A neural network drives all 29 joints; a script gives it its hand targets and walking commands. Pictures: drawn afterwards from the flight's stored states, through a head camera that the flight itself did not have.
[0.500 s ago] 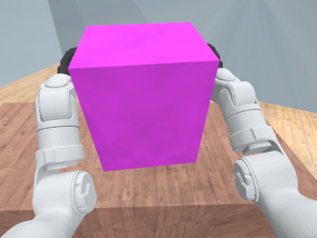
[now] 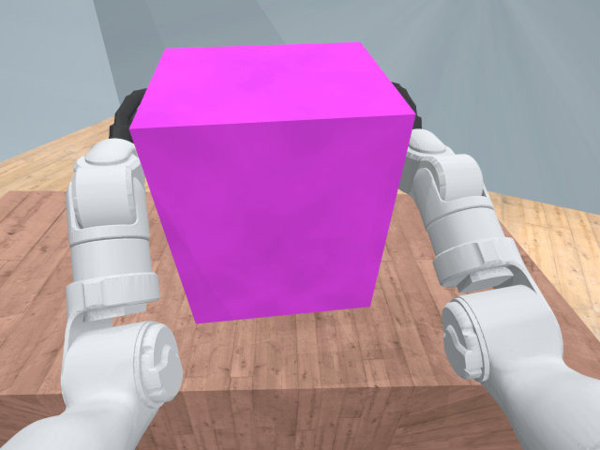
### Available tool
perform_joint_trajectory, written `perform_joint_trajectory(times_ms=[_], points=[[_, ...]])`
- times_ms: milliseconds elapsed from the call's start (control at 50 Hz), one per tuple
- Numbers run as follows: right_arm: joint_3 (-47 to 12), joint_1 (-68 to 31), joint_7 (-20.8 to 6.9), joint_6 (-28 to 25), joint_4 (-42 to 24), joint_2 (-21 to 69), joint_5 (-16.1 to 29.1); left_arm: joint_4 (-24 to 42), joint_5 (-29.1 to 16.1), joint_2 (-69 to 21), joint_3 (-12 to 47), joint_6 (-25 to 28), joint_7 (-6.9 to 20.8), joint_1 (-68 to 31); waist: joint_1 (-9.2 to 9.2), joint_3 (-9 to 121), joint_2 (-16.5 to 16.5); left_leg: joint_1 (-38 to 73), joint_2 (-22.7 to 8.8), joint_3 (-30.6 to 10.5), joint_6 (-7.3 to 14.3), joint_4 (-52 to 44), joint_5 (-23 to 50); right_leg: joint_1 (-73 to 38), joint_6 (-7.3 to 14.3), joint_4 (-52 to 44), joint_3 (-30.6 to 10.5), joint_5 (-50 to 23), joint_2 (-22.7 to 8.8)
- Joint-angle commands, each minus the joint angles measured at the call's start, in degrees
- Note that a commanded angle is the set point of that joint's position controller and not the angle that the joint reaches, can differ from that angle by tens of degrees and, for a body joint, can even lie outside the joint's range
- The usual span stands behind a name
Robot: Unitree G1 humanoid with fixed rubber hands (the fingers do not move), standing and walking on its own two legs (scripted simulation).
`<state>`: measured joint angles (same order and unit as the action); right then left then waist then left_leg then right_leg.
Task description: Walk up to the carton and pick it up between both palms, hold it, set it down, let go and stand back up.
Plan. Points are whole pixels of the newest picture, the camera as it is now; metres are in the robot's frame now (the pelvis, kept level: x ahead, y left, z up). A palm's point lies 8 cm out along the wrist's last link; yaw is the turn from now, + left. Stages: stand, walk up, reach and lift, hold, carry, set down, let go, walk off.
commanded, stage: hold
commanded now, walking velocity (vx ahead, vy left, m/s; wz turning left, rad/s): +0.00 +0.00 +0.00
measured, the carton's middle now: (275, 187) +0.37 +0.01 +0.24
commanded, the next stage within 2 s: set down in 1.38 s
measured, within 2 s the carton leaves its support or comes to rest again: neither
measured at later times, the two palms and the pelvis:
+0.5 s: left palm (129, 156) +0.36 +0.18 +0.28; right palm (405, 145) +0.37 -0.15 +0.29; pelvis +0.00 +0.00 +0.00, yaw +0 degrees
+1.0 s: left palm (130, 157) +0.36 +0.18 +0.28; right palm (405, 145) +0.37 -0.15 +0.29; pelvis +0.00 +0.00 +0.00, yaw +0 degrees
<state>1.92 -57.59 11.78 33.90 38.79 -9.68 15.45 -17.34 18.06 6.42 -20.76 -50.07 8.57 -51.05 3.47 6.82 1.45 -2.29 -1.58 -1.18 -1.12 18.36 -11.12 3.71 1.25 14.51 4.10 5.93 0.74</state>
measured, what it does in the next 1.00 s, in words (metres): stands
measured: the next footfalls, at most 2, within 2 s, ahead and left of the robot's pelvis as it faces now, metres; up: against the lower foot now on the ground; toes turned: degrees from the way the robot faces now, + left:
none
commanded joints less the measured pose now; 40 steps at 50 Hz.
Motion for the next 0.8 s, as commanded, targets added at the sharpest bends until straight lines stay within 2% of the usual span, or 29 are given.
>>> perform_joint_trajectory(times_ms=[0,160,280,320,380,480,780], points=[[-13.18,-39.28,-8.43,-1.78,-13.16,32.62,8.89,3.36,-10.68,-29.28,19.0,3.08,7.85,-34.55,0.83,12.79,-3.2,-9.77,4.23,2.12,-0.51,-3.93,8.91,-17.21,-1.1,1.06,-3.4,-5.02,2.65],[-14.74,-37.96,-8.21,-1.62,-14.93,32.45,10.21,5.98,-10.56,-29.23,19.14,2.64,7.99,-32.89,0.6,13.37,-2.98,-8.05,4.37,2.0,-1.07,-2.89,13.42,-18.32,-1.17,1.43,-3.16,-8.02,3.06],[-15.38,-37.84,-8.27,-1.64,-15.78,33.15,10.28,6.49,-10.37,-28.97,19.31,2.57,7.49,-32.62,0.03,12.85,-2.6,-7.86,4.36,2.18,-0.67,-3.08,12.7,-17.12,-1.29,1.17,-3.05,-7.03,3.07],[-15.26,-37.85,-8.17,-1.69,-16.13,33.14,10.18,6.99,-10.65,-29.29,19.87,2.56,7.4,-32.93,0.4,13.05,-2.88,-7.54,4.31,2.15,-0.79,-2.97,12.84,-16.89,-1.28,1.17,-3.0,-7.26,3.12],[-14.59,-37.97,-8.18,-1.6,-15.58,32.81,9.74,6.8,-10.77,-29.56,20.26,2.53,7.32,-33.44,0.81,12.35,-3.29,-8.24,4.18,2.08,-0.83,-3.41,10.89,-16.57,-1.14,0.94,-3.02,-5.44,3.04],[-13.87,-38.43,-8.47,-1.49,-14.09,32.73,8.91,4.68,-10.28,-29.15,19.47,2.52,7.5,-33.55,0.46,11.4,-2.92,-9.7,4.04,2.14,-0.34,-4.28,7.96,-16.26,-1.09,0.71,-3.21,-3.64,2.67],[-14.37,-38.66,-8.27,-1.81,-13.98,33.01,9.64,3.94,-10.43,-29.12,18.73,2.95,7.63,-33.09,0.29,12.51,-2.29,-8.88,4.35,2.22,-0.38,-3.51,10.65,-17.17,-1.36,0.98,-3.24,-6.28,2.83]])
